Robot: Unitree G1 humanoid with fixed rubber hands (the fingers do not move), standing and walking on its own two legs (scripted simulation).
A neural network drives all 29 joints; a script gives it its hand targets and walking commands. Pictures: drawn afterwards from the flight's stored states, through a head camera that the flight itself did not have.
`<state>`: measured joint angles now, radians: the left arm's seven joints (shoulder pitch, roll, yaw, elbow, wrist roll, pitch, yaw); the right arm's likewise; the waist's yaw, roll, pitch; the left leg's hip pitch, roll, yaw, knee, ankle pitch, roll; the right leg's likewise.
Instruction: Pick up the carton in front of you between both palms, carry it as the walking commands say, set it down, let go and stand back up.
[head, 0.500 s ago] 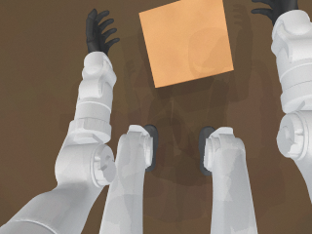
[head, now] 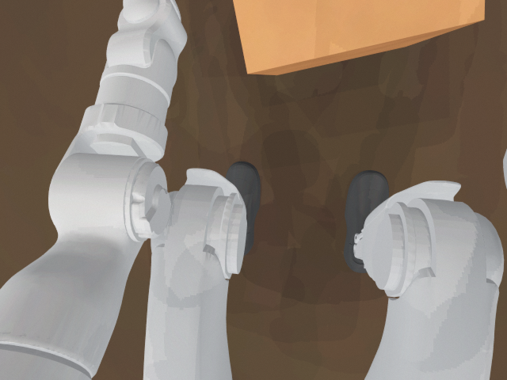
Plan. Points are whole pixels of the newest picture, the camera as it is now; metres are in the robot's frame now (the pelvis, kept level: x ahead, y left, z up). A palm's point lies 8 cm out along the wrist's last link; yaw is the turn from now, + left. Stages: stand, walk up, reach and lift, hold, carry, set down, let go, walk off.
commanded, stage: reach and lift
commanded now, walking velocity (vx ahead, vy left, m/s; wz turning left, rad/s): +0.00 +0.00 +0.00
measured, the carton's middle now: out of the picture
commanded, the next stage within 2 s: none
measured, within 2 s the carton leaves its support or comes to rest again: leaves its support in 0.72 s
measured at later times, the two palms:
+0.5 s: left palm out of the picture +0.54 +0.12 -0.17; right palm out of the picture +0.57 -0.19 -0.17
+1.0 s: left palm out of the picture +0.52 +0.10 -0.07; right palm out of the picture +0.54 -0.20 -0.09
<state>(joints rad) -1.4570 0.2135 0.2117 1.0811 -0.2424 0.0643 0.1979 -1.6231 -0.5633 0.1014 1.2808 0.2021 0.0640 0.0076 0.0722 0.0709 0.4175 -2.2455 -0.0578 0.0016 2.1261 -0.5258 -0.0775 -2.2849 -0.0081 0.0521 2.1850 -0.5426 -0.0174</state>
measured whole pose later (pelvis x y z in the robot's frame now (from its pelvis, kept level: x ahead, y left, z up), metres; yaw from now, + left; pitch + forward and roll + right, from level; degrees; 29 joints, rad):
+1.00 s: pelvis +0.01 +0.01 +0.02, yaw -3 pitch +41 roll +4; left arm -1.11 -0.03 0.49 0.65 -0.02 0.23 0.19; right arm -1.30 -0.27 -0.10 0.90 -0.02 0.32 -0.05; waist 0.04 0.07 0.06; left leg -2.24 -0.07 -0.04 2.09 -0.56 -0.10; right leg -2.29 0.04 0.05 2.11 -0.54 0.01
